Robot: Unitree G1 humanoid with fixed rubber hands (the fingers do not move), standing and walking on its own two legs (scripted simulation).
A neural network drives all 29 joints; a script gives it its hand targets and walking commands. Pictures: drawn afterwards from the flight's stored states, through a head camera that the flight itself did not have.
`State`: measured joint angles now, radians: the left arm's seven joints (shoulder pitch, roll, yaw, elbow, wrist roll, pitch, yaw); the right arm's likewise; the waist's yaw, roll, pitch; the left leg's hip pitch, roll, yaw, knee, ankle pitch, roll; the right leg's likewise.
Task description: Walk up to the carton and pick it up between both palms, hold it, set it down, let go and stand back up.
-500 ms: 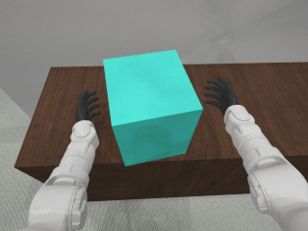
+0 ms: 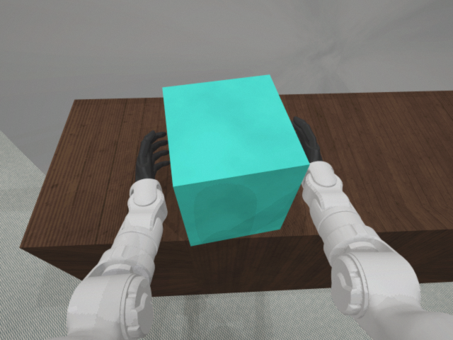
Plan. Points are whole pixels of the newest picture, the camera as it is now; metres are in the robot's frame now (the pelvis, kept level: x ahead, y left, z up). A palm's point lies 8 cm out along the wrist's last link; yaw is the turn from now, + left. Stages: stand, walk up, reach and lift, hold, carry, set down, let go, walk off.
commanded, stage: reach and lift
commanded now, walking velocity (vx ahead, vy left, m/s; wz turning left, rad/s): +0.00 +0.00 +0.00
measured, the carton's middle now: (227, 166) +0.45 +0.04 +0.01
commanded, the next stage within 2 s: none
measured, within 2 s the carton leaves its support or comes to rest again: leaves its support in 1.94 s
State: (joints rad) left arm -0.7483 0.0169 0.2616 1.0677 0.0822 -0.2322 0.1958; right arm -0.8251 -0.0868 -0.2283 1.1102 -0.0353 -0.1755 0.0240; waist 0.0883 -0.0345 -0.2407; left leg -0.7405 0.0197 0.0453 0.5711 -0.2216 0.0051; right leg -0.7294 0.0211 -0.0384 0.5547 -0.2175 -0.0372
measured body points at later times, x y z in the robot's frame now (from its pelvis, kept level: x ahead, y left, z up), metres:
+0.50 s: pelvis +0.00 -0.01 +0.00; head +0.09 +0.00 +0.45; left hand +0.41 +0.19 +0.03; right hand +0.46 -0.11 +0.04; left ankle +0.01 +0.11 -0.72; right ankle +0.01 -0.10 -0.72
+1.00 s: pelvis +0.00 -0.01 +0.00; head +0.09 +0.00 +0.45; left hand +0.41 +0.19 +0.03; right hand +0.46 -0.11 +0.04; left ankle +0.01 +0.11 -0.72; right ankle +0.01 -0.10 -0.72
